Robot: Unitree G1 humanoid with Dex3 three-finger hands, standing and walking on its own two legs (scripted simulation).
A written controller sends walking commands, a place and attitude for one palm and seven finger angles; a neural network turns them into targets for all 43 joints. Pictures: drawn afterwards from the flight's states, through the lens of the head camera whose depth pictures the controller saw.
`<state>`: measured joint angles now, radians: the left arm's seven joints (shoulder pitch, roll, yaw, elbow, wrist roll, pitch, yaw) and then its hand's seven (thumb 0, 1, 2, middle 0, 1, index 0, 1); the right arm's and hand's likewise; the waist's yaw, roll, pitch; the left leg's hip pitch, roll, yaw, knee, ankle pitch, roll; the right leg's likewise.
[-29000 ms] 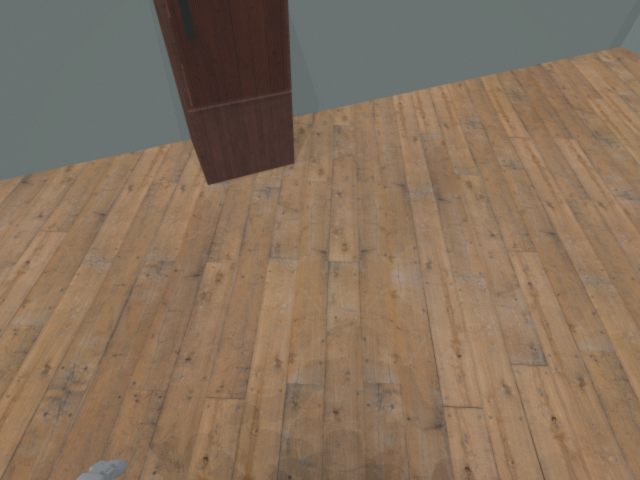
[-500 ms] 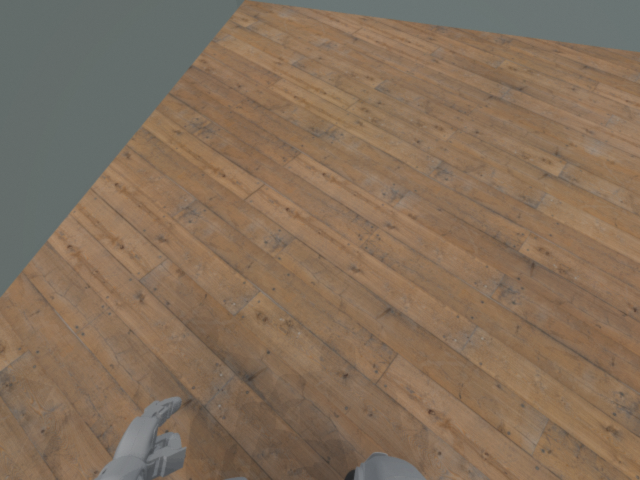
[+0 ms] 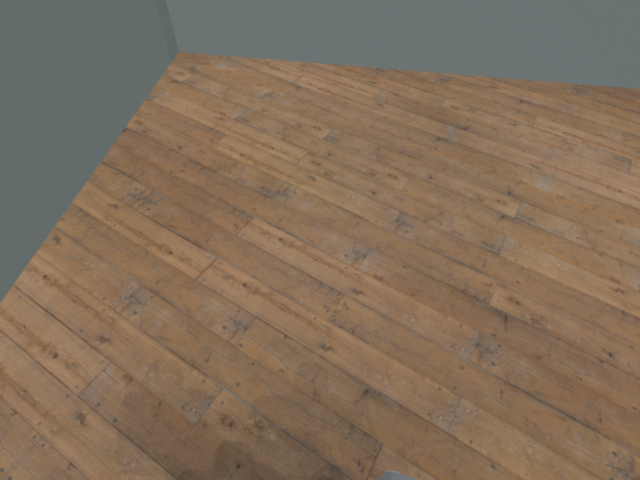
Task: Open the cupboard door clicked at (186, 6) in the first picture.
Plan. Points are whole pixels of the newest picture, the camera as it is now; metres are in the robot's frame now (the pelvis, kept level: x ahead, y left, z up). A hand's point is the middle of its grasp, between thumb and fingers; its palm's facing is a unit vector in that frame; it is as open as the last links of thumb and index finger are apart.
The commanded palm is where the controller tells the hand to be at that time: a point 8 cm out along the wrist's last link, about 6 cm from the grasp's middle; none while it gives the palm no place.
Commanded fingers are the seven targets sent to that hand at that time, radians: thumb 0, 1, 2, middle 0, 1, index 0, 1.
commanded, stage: turn to face it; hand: left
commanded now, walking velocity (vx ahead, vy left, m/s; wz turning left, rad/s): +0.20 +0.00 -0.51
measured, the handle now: out of the picture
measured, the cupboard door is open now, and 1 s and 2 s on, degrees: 42 42 42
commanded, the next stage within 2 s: none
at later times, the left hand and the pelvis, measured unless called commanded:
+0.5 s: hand (216, 415) +0.23 +0.18 -0.18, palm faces +0.18 -0.96 -0.20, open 7.3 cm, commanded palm none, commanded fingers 0.00 0.90 0.90 -0.20 -0.30 -0.20 -0.30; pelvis +0.17 -0.03 -0.01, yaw +10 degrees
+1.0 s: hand out of the picture +0.12 +0.13 -0.19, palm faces +0.50 -0.83 -0.24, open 7.4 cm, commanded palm none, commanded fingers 0.00 0.90 0.90 -0.20 -0.30 -0.20 -0.30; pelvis +0.21 -0.06 -0.02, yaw +29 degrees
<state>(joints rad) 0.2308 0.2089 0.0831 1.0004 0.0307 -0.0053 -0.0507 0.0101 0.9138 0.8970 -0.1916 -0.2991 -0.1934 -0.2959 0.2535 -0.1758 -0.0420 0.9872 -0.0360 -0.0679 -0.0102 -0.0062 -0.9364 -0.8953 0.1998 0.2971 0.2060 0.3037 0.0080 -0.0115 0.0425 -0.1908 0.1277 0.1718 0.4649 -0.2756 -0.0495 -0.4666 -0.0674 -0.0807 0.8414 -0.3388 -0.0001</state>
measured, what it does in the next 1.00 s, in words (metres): walks ahead, turning left: right foot, then left foot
